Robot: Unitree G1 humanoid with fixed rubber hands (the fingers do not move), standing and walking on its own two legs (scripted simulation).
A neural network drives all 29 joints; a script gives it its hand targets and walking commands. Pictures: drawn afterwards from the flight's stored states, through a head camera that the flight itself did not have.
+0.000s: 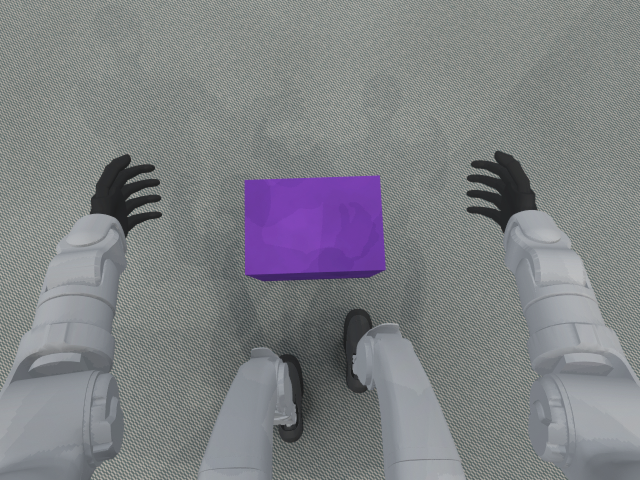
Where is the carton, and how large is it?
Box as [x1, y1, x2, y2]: [245, 175, 385, 280]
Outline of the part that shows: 379,175 245,180 245,274 261,280 368,277 384,270 385,265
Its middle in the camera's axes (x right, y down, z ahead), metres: -0.01 -0.01 +0.92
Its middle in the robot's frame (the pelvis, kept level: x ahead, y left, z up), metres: +0.46 +0.00 -0.54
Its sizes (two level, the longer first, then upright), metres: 0.279 0.195 0.263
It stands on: the floor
